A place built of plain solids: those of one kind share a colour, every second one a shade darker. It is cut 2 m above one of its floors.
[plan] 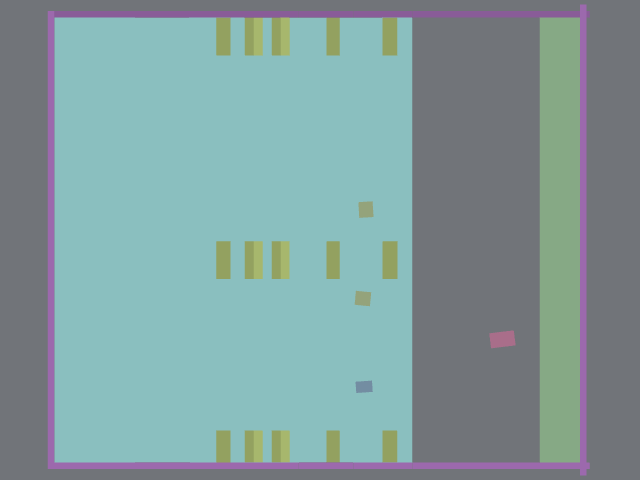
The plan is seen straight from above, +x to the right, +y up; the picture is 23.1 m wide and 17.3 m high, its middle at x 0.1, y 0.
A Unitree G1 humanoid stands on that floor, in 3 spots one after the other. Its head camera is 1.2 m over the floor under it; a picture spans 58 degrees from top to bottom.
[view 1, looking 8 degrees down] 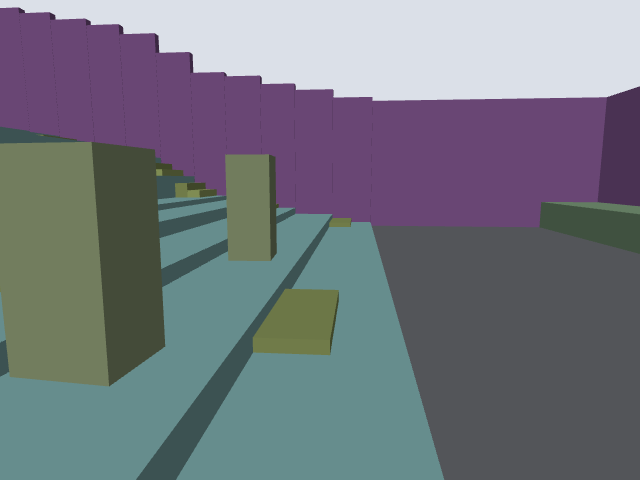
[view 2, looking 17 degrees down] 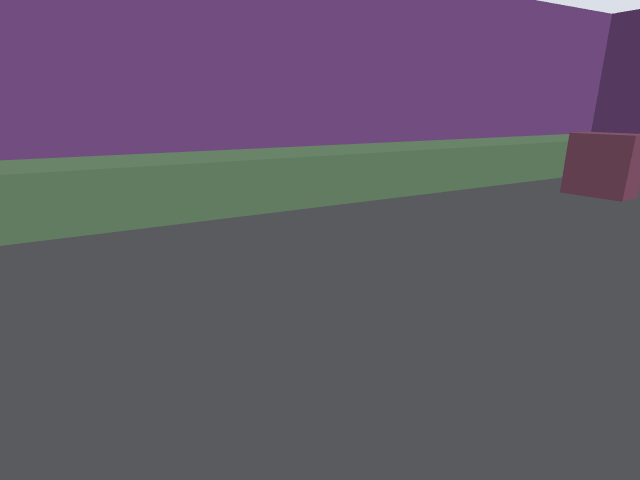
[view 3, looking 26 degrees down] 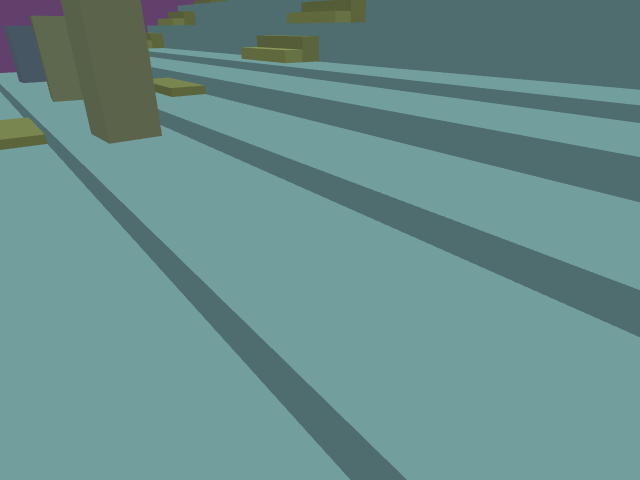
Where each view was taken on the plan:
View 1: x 3.07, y -4.24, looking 95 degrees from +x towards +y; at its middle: floor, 8.31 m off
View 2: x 2.94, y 3.45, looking -29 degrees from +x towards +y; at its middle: ground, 4.46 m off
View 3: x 2.94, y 5.84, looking -128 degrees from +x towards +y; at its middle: floor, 2.24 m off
